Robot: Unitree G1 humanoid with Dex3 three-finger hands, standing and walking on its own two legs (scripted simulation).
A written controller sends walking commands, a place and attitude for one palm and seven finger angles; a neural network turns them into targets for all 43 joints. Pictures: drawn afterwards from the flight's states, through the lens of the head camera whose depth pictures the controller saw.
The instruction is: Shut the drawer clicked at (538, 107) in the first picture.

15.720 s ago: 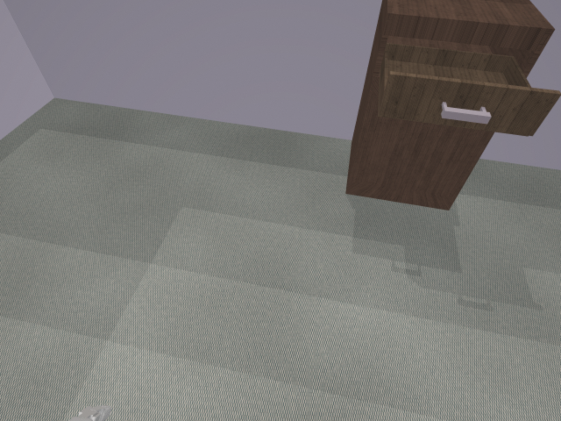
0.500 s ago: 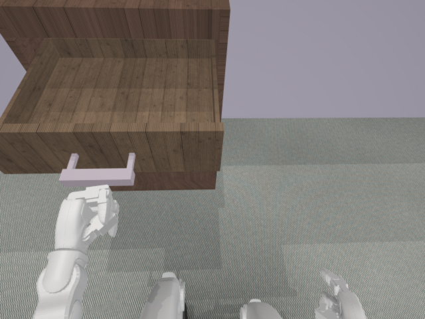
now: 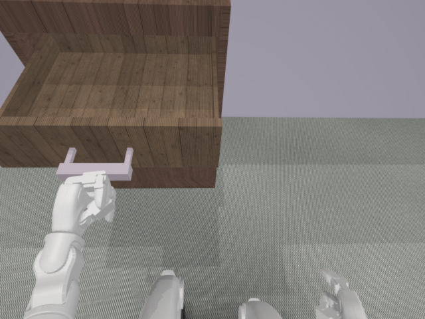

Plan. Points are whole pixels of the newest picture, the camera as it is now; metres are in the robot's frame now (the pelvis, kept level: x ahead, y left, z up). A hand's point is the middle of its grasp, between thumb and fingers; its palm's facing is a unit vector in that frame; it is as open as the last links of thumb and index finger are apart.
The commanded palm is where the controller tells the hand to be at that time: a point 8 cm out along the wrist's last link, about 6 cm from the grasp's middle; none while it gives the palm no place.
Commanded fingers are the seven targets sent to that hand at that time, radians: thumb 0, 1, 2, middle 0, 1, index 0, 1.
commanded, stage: push the drawer shut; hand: left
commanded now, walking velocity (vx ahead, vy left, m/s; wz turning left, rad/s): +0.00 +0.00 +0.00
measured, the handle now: (98, 162) +0.39 +0.24 +0.04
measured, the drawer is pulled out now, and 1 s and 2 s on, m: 0.27 0.15 0.03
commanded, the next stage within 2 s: none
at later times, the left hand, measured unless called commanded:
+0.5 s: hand (119, 169) +0.38 +0.20 +0.04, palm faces +0.05 -1.00 -0.05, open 3.2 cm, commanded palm +0.36 +0.25 +0.04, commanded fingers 0.00 0.90 0.90 -1.40 -1.60 -1.40 -1.60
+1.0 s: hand (125, 144) +0.44 +0.20 +0.04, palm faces +0.05 -1.00 -0.05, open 3.2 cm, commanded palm +0.42 +0.24 +0.04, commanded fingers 0.00 0.90 0.90 -1.40 -1.60 -1.40 -1.60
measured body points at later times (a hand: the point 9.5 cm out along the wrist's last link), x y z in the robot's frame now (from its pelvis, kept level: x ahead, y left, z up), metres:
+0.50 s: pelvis +0.00 +0.00 +0.00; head +0.09 +0.02 +0.44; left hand +0.37 +0.25 +0.04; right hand +0.10 -0.26 -0.11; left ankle +0.09 +0.13 -0.63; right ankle -0.03 -0.11 -0.63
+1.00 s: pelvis +0.00 +0.01 -0.01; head +0.11 +0.02 +0.43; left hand +0.43 +0.25 +0.04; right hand +0.07 -0.26 -0.12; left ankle +0.09 +0.13 -0.63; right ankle -0.03 -0.11 -0.63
